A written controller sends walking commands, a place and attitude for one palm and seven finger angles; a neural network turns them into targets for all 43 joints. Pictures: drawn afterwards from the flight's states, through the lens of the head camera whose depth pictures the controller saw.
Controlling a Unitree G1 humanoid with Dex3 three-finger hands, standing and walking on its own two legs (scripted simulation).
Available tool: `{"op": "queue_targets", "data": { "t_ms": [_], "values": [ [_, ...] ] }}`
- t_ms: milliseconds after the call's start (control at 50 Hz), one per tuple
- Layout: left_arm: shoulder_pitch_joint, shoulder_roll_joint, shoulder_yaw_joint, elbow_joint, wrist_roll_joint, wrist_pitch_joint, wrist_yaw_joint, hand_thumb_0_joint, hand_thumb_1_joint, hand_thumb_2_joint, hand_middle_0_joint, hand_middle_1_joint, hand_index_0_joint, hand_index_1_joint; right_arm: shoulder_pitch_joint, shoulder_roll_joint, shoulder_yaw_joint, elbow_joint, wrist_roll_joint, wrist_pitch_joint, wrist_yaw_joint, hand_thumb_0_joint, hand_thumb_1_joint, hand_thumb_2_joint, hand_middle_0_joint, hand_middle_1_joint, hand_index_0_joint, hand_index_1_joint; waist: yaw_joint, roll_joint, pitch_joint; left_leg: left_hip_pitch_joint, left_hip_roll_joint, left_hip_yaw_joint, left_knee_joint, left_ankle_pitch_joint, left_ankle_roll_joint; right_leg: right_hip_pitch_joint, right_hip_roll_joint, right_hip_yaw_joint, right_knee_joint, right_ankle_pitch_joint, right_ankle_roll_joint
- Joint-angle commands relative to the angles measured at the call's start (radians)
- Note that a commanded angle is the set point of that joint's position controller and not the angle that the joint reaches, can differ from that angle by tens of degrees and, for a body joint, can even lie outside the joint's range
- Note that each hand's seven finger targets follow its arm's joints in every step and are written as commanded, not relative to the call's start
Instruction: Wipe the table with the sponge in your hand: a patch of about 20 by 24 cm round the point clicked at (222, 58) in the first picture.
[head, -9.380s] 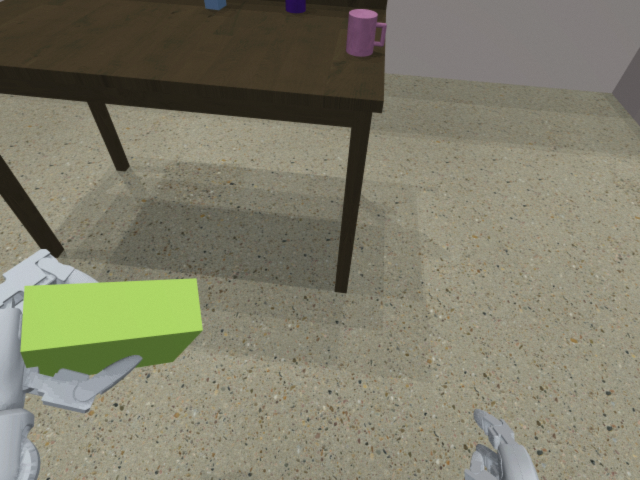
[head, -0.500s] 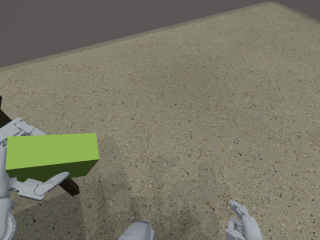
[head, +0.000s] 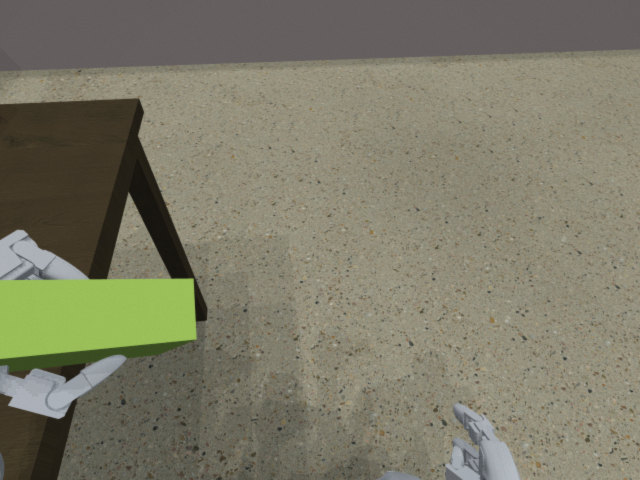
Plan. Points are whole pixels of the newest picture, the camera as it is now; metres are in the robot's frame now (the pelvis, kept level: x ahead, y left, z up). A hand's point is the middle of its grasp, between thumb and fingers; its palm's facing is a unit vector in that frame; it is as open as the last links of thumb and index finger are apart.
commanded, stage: turn to face it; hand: left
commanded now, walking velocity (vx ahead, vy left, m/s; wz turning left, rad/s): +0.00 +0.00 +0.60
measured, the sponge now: (124, 324) +0.22 +0.20 +0.16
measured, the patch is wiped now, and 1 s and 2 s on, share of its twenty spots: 0.00 0.00 0.00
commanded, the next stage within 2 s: take the last steps up to it in 1.98 s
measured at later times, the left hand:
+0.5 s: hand out of the picture +0.06 +0.25 +0.17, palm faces +0.60 -0.67 -0.43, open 9.5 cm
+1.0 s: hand out of the picture -0.09 +0.21 +0.15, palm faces +0.76 -0.47 -0.45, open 9.5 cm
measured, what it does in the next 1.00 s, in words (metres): walks backwards, turning left: right foot, then left foot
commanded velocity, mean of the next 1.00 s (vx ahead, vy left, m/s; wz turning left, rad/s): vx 0.00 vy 0.00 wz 0.60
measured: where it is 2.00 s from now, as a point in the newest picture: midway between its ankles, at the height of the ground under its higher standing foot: outside the picture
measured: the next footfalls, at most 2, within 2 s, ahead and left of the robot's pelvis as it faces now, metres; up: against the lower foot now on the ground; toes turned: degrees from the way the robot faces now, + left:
right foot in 0.12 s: +0.00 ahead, -0.12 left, +0.00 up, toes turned +0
left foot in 0.52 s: -0.11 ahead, +0.09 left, +0.00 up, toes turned +24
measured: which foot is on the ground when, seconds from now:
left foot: down 0.00-0.12, up 0.14-0.50, down 0.52-0.86, up 0.88-1.00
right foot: up 0.00-0.10, down 0.12-0.52, up 0.54-0.84, down 0.86-1.00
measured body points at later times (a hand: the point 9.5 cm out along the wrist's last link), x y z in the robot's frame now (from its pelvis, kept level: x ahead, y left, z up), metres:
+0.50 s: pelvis -0.08 -0.04 -0.01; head -0.05 -0.02 +0.44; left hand +0.02 +0.28 +0.19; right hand +0.16 -0.25 -0.08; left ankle -0.14 +0.07 -0.74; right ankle -0.04 -0.12 -0.74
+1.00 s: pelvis -0.14 -0.11 +0.00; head -0.10 -0.11 +0.44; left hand -0.14 +0.23 +0.18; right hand +0.12 -0.20 -0.12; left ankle -0.22 +0.01 -0.66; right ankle -0.09 -0.17 -0.74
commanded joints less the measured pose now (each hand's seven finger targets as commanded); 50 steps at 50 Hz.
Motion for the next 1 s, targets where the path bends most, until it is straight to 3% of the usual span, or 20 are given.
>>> {"op": "queue_targets", "data": {
  "t_ms": [0,60,80,120,160,220,360,440,460,500,520,600,740,800,820,840,860,900,920,980],
  "values": [
    [-0.087,0.110,0.083,-0.145,-0.016,-0.024,0.011,0.000,0.100,1.300,-1.200,-1.600,-1.200,-1.600,-0.068,-0.180,-0.067,-0.129,-0.001,-0.043,-0.027,0.000,-0.900,-0.900,0.200,0.300,0.200,0.300,-0.010,0.214,-0.132,0.037,0.202,-0.225,-0.164,0.105,0.151,0.124,0.036,0.000,-0.172,-0.036,0.004],
    [-0.122,0.114,0.080,-0.130,-0.016,-0.007,0.007,0.000,0.100,1.300,-1.200,-1.600,-1.200,-1.600,-0.100,-0.166,-0.056,-0.130,-0.009,-0.037,-0.024,0.000,-0.900,-0.900,0.200,0.300,0.200,0.300,0.022,0.166,-0.150,-0.039,0.161,-0.230,-0.116,0.041,0.120,0.313,0.045,-0.004,-0.456,0.061,-0.015],
    [-0.149,0.130,0.084,-0.132,-0.009,-0.003,0.008,0.000,0.100,1.300,-1.200,-1.600,-1.200,-1.600,-0.106,-0.155,-0.051,-0.134,-0.005,-0.031,-0.022,0.000,-0.900,-0.900,0.200,0.300,0.200,0.300,0.029,0.091,-0.154,-0.096,0.116,-0.191,-0.030,-0.081,0.083,0.373,-0.023,0.041,-0.606,0.133,-0.048],
    [-0.188,0.220,0.129,-0.133,-0.005,0.009,0.028,0.000,0.100,1.300,-1.200,-1.600,-1.200,-1.600,-0.130,-0.124,-0.043,-0.159,-0.002,-0.016,-0.027,0.000,-0.900,-0.900,0.200,0.300,0.200,0.300,0.025,-0.295,-0.114,-0.348,-0.074,0.045,0.499,-0.360,-0.047,0.375,-0.432,0.449,-0.707,0.262,-0.220],
    [-0.153,0.149,0.088,-0.084,-0.012,0.012,0.023,0.000,0.100,1.300,-1.200,-1.600,-1.200,-1.600,-0.128,-0.143,-0.064,-0.137,-0.009,-0.019,-0.023,0.000,-0.900,-0.900,0.200,0.300,0.200,0.300,-0.003,-0.221,-0.081,-0.278,-0.038,0.018,0.782,-0.243,-0.070,0.210,-0.370,0.314,-0.681,0.318,-0.203],
    [-0.148,0.146,0.095,-0.100,-0.002,-0.018,0.024,0.000,0.100,1.300,-1.200,-1.600,-1.200,-1.600,-0.182,-0.125,-0.046,-0.147,-0.006,-0.001,-0.050,0.000,-0.900,-0.900,0.200,0.300,0.200,0.300,0.005,-0.157,-0.084,-0.256,-0.003,0.079,0.729,-0.229,-0.083,0.263,-0.313,0.079,-0.625,0.532,-0.202],
    [-0.061,0.157,0.139,-0.162,0.006,-0.035,0.066,0.000,0.100,1.300,-1.200,-1.600,-1.200,-1.600,-0.135,-0.127,-0.062,-0.182,-0.032,0.012,-0.063,0.000,-0.900,-0.900,0.200,0.300,0.200,0.300,0.047,-0.204,-0.190,-0.134,-0.001,0.198,0.262,-0.313,-0.046,0.427,-0.347,0.058,-0.516,0.787,-0.231],
    [-0.053,0.128,0.119,-0.184,-0.002,-0.040,0.070,0.000,0.100,1.300,-1.200,-1.600,-1.200,-1.600,-0.075,-0.136,-0.073,-0.184,-0.028,0.035,-0.055,0.000,-0.900,-0.900,0.200,0.300,0.200,0.300,-0.010,-0.138,-0.248,0.073,-0.038,0.217,-0.040,-0.083,-0.032,0.359,-0.313,-0.016,-0.316,0.744,-0.148],
    [-0.065,0.129,0.105,-0.206,-0.007,-0.047,0.067,0.000,0.100,1.300,-1.200,-1.600,-1.200,-1.600,-0.068,-0.153,-0.083,-0.185,-0.024,0.035,-0.057,0.000,-0.900,-0.900,0.200,0.300,0.200,0.300,-0.024,-0.053,-0.251,0.175,0.016,0.168,-0.083,0.063,-0.007,0.265,-0.271,-0.047,-0.179,0.659,-0.108],
    [-0.079,0.143,0.094,-0.256,-0.012,-0.082,0.047,0.000,0.100,1.300,-1.200,-1.600,-1.200,-1.600,-0.067,-0.202,-0.095,-0.197,-0.015,0.009,-0.043,0.000,-0.900,-0.900,0.200,0.300,0.200,0.300,-0.002,0.310,-0.181,0.300,0.389,-0.317,-0.116,0.776,0.187,-0.122,-0.069,-0.046,0.125,-0.204,-0.020],
    [-0.055,0.172,0.126,-0.200,0.019,-0.083,0.035,0.000,0.100,1.300,-1.200,-1.600,-1.200,-1.600,-0.065,-0.182,-0.082,-0.171,-0.020,-0.004,-0.037,0.000,-0.900,-0.900,0.200,0.300,0.200,0.300,-0.007,0.297,-0.129,0.252,0.403,-0.362,-0.107,0.786,0.237,-0.197,-0.086,0.032,0.203,-0.208,-0.018],
    [-0.076,0.154,0.108,-0.294,0.020,-0.077,0.027,0.000,0.100,1.300,-1.200,-1.600,-1.200,-1.600,-0.080,-0.193,-0.092,-0.156,0.003,-0.033,-0.007,0.000,-0.900,-0.900,0.200,0.300,0.200,0.300,-0.007,0.240,-0.131,0.139,0.224,-0.112,-0.102,0.473,0.156,-0.091,-0.055,0.010,0.126,-0.006,-0.008],
    [-0.051,0.110,0.093,-0.121,-0.017,-0.031,0.008,0.000,0.100,1.300,-1.200,-1.600,-1.200,-1.600,-0.068,-0.181,-0.073,-0.129,0.001,-0.042,-0.015,0.000,-0.900,-0.900,0.200,0.300,0.200,0.300,-0.003,0.194,-0.131,0.045,0.214,-0.190,-0.112,0.270,0.154,0.140,0.025,-0.007,-0.192,-0.021,0.008],
    [-0.106,0.108,0.087,-0.098,-0.011,-0.018,0.001,0.000,0.100,1.300,-1.200,-1.600,-1.200,-1.600,-0.091,-0.174,-0.063,-0.134,0.000,-0.031,-0.016,0.000,-0.900,-0.900,0.200,0.300,0.200,0.300,0.017,0.161,-0.142,-0.021,0.165,-0.175,-0.045,0.139,0.114,0.294,0.032,-0.012,-0.458,0.121,-0.002],
    [-0.133,0.109,0.078,-0.091,-0.006,-0.015,0.000,0.000,0.100,1.300,-1.200,-1.600,-1.200,-1.600,-0.101,-0.156,-0.056,-0.137,0.005,-0.027,-0.016,0.000,-0.900,-0.900,0.200,0.300,0.200,0.300,0.024,0.073,-0.145,-0.068,0.120,-0.147,0.040,0.013,0.080,0.349,-0.034,0.033,-0.594,0.194,-0.031],
    [-0.156,0.171,0.105,-0.073,0.010,-0.005,0.011,0.000,0.100,1.300,-1.200,-1.600,-1.200,-1.600,-0.099,-0.132,-0.048,-0.144,0.006,-0.018,-0.017,0.000,-0.900,-0.900,0.200,0.300,0.200,0.300,0.015,-0.183,-0.137,-0.242,0.010,-0.017,0.247,-0.232,0.012,0.433,-0.257,0.256,-0.667,0.275,-0.116],
    [-0.205,0.187,0.117,-0.070,-0.006,0.005,0.024,0.000,0.100,1.300,-1.200,-1.600,-1.200,-1.600,-0.111,-0.142,-0.055,-0.157,0.010,-0.025,-0.027,0.000,-0.900,-0.900,0.200,0.300,0.200,0.300,0.017,-0.323,-0.126,-0.283,-0.062,0.044,0.550,-0.358,-0.037,0.322,-0.430,0.425,-0.688,0.327,-0.198],
    [-0.148,0.153,0.099,-0.046,-0.010,0.009,0.022,0.000,0.100,1.300,-1.200,-1.600,-1.200,-1.600,-0.127,-0.158,-0.072,-0.146,-0.001,-0.013,-0.022,0.000,-0.900,-0.900,0.200,0.300,0.200,0.300,0.005,-0.233,-0.122,-0.255,-0.030,0.014,0.780,-0.270,-0.057,0.234,-0.381,0.330,-0.655,0.332,-0.209],
    [-0.133,0.137,0.086,-0.077,-0.010,-0.005,0.018,0.000,0.100,1.300,-1.200,-1.600,-1.200,-1.600,-0.153,-0.130,-0.052,-0.149,-0.004,-0.001,-0.028,0.000,-0.900,-0.900,0.200,0.300,0.200,0.300,0.007,-0.167,-0.104,-0.256,-0.019,0.042,0.808,-0.231,-0.066,0.236,-0.336,0.201,-0.635,0.396,-0.205],
    [-0.158,0.164,0.110,-0.123,0.004,-0.034,0.035,0.000,0.100,1.300,-1.200,-1.600,-1.200,-1.600,-0.179,-0.138,-0.057,-0.150,-0.013,-0.002,-0.055,0.000,-0.900,-0.900,0.200,0.300,0.200,0.300,0.010,-0.159,-0.110,-0.215,0.002,0.096,0.660,-0.254,-0.073,0.294,-0.318,0.071,-0.606,0.596,-0.207]
  ]
}}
